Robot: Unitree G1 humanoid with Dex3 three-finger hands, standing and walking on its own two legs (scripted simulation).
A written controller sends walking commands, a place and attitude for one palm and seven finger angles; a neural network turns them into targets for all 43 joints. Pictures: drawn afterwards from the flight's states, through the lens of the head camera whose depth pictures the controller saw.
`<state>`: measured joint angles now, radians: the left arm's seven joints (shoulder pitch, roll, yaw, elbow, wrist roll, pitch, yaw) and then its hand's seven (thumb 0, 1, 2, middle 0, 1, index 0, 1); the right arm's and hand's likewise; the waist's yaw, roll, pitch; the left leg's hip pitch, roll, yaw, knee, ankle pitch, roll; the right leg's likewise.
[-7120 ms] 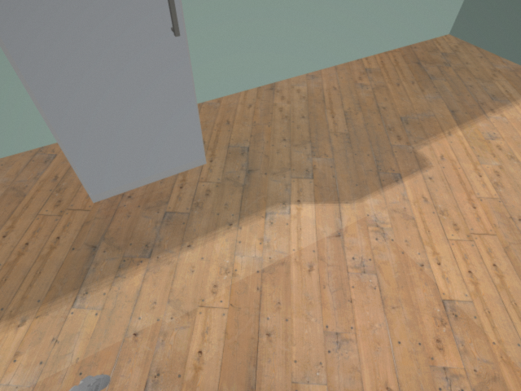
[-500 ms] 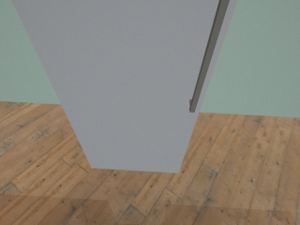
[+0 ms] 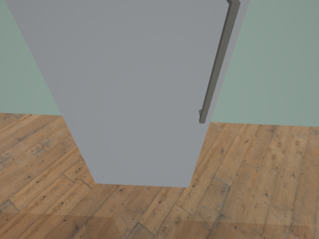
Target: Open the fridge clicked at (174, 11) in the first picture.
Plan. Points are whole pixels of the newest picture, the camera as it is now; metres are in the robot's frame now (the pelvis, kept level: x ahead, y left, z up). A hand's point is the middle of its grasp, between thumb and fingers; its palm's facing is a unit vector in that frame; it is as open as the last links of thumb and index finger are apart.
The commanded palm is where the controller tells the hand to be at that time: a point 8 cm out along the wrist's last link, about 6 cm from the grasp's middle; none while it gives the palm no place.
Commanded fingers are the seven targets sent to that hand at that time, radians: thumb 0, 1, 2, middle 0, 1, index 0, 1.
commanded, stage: look again from close up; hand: right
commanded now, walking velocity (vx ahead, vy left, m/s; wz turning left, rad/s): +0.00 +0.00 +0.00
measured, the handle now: (213, 72) +0.53 -0.12 +0.17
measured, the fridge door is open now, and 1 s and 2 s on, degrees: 0 0 0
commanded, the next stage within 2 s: none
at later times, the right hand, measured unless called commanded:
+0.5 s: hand out of the picture +0.07 -0.23 -0.16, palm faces -0.04 +0.95 -0.32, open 7.4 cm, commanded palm none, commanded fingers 0.00 -0.90 -0.90 0.20 0.30 0.20 0.30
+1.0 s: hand out of the picture +0.08 -0.24 -0.16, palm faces -0.04 +0.95 -0.32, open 7.4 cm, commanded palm none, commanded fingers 0.00 -0.90 -0.90 0.20 0.30 0.20 0.30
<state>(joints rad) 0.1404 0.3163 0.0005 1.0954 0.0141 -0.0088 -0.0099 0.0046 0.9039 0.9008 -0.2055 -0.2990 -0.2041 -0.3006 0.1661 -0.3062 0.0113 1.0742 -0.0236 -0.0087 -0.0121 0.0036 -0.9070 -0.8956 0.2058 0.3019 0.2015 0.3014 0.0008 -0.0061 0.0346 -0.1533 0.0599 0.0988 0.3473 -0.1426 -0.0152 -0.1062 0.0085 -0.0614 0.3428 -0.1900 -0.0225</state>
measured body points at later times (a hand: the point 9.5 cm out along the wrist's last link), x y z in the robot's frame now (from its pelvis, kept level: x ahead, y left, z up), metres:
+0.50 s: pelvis +0.01 +0.00 +0.00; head +0.01 +0.01 +0.45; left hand +0.07 +0.29 -0.14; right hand +0.07 -0.28 -0.14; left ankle +0.03 +0.13 -0.75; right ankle +0.00 -0.10 -0.75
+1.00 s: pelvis +0.02 +0.00 +0.00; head +0.02 +0.00 +0.45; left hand +0.08 +0.29 -0.14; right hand +0.09 -0.28 -0.13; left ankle +0.03 +0.13 -0.75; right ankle +0.00 -0.10 -0.75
